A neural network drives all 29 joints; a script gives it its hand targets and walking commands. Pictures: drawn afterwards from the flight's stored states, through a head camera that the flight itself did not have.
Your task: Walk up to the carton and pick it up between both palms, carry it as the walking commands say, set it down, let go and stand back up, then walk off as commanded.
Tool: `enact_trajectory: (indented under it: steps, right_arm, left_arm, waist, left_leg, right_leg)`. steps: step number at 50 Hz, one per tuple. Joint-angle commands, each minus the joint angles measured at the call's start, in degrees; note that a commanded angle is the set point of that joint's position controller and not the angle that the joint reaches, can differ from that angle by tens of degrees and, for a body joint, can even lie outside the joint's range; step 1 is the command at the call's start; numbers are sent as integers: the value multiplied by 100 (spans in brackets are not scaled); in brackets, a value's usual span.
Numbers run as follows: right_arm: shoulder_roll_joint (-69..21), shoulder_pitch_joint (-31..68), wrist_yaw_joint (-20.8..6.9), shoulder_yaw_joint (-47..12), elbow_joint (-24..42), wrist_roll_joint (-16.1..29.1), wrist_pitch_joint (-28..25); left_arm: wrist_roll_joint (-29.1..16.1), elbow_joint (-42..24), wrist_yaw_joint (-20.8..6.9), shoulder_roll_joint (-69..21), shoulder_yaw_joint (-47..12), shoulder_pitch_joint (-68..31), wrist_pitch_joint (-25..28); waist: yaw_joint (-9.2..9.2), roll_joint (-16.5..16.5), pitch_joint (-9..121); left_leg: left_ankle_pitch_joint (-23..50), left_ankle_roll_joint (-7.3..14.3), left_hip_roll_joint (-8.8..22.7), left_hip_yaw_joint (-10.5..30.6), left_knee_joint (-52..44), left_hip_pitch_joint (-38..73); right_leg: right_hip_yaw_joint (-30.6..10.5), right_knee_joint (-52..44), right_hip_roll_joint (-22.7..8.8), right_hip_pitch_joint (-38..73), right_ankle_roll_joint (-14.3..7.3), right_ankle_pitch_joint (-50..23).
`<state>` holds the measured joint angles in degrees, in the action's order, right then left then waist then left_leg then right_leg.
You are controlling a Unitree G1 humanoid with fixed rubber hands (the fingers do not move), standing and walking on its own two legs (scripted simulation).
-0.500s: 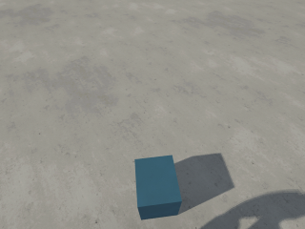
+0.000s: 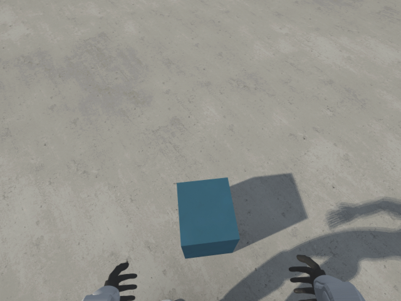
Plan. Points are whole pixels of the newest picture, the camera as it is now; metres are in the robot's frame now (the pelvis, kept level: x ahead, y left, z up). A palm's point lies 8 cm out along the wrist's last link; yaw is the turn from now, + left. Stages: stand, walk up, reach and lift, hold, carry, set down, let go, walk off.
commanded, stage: reach and lift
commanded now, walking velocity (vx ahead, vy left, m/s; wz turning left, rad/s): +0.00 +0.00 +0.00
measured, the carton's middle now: (205, 219) +0.46 -0.01 -0.63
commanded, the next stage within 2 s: none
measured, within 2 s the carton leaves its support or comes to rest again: neither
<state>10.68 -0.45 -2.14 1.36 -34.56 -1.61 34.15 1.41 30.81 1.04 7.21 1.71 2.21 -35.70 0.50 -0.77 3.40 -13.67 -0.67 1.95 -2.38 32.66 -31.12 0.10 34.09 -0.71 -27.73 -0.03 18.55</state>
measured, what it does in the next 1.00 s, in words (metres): lowers itself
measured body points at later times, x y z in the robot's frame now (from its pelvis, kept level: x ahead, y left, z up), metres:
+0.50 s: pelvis -0.07 +0.00 -0.06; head +0.07 +0.00 +0.36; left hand +0.20 +0.21 -0.17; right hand +0.22 -0.22 -0.17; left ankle +0.01 +0.13 -0.73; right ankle -0.03 -0.12 -0.73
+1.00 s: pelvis -0.08 +0.00 -0.09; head +0.17 +0.01 +0.29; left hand +0.35 +0.20 -0.20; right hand +0.37 -0.21 -0.19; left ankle +0.01 +0.13 -0.73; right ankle -0.03 -0.12 -0.73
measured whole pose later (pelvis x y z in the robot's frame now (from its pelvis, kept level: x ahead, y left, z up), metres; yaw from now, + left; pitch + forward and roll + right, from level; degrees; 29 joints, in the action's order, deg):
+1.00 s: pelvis -0.08 +0.00 -0.09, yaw +0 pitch +32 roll +0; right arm 16.3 49.4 -3.1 12.3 -50.0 0.2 15.8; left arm -0.5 40.4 6.2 8.7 13.1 -44.6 -18.3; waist 1.2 -0.7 -0.5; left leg -15.5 -1.3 0.8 1.0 58.1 -74.9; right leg -1.2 61.6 0.4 -72.2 0.7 21.6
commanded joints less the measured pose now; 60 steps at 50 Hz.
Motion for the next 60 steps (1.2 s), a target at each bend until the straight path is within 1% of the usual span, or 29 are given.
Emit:
enact_trajectory:
  steps: [1,3,5,8,10,13,17,20,23,27,30,34,40,50,55,60]
  right_arm:
    - [438,-16,-142,425,773,-362,-353]
    - [427,43,-208,544,1009,-401,-596]
    - [403,-15,-266,541,1180,-363,-778]
    - [400,-45,-265,506,1275,-278,-918]
    - [409,5,-227,521,1305,-231,-901]
    - [455,288,-197,575,1340,-189,-811]
    - [504,1146,-191,650,1292,-94,-697]
    - [550,1963,-172,686,1142,-1,-625]
    - [644,2680,-143,728,883,29,-568]
    - [748,3479,-119,818,423,17,-556]
    - [844,3996,-123,921,79,-4,-645]
    - [967,4589,-139,1042,-262,0,-889]
    - [1130,5331,-124,1100,-532,101,-1340]
    - [1328,6374,-71,1237,-1114,180,-2129]
    - [1340,6930,-48,1358,-1405,129,-2479]
    - [1388,7488,-7,1450,-1568,54,-2735]
  left_arm:
    - [302,-787,3,138,287,-59,357]
    - [307,-966,6,130,308,-95,610]
    - [268,-1058,-4,108,340,26,799]
    - [186,-1087,-25,126,393,61,963]
    - [136,-1119,-49,158,382,13,958]
    - [65,-1207,-83,168,336,-244,853]
    - [-30,-1292,-114,304,378,-1116,735]
    - [-84,-1202,-86,385,497,-1852,644]
    - [-137,-961,-10,428,611,-2474,569]
    - [-198,-588,117,427,725,-3193,545]
    - [-196,-366,215,407,806,-3675,621]
    - [-173,-177,335,407,926,-4233,833]
    - [-144,-10,471,497,1068,-4966,1256]
    - [-192,484,530,625,1230,-5973,2036]
    - [-172,802,496,702,1431,-6501,2417]
    - [-147,998,443,770,1650,-7017,2715]
  waist:
    - [-27,107,1454]
    - [-4,128,1798]
    - [46,132,2053]
    - [89,-21,2282]
    - [65,-105,2265]
    - [29,-126,1985]
    - [-19,-121,1544]
    - [-23,-65,1403]
    - [-15,-47,1454]
    - [-23,-39,1679]
    - [-38,-14,1913]
    - [-28,15,2466]
    - [53,-27,3443]
    - [68,-42,4399]
    - [93,-49,4737]
    - [116,-70,5254]
  left_leg:
    - [2782,90,-288,385,442,1422]
    - [2894,67,-288,401,782,1132]
    - [2886,22,-336,353,998,924]
    - [2410,1,-427,238,1212,469]
    - [1916,27,-449,195,1294,271]
    - [992,53,-433,153,1382,97]
    - [-225,62,-377,101,1497,-198]
    - [-723,49,-329,85,1590,-330]
    - [-880,35,-319,76,1691,-422]
    - [-826,4,-328,82,1802,-560]
    - [-713,-46,-338,85,1882,-664]
    - [-390,-120,-378,94,1999,-736]
    - [237,-180,-461,73,2188,-849]
    - [1052,-252,-528,112,2330,-1229]
    - [1443,-260,-549,155,2437,-1525]
    - [1990,-244,-546,195,2567,-1660]
  right_leg:
    - [-184,31,359,-395,-157,-2423]
    - [-176,396,349,-724,-127,-2519]
    - [-145,644,328,-872,-85,-2645]
    - [-135,960,292,-924,-14,-2565]
    - [-97,1059,280,-1056,0,-2122]
    - [-22,1084,286,-1420,-48,-1027]
    - [21,1118,240,-1782,-99,310]
    - [48,1171,185,-1930,-106,870]
    - [83,1263,164,-1977,-84,1019]
    - [132,1401,185,-2112,-52,949]
    - [173,1514,213,-2320,-32,834]
    - [217,1679,259,-2595,0,544]
    - [198,1864,333,-2740,48,-73]
    - [93,2009,423,-3035,105,-986]
    - [26,2125,458,-3261,132,-1430]
    - [-62,2273,504,-3391,173,-1995]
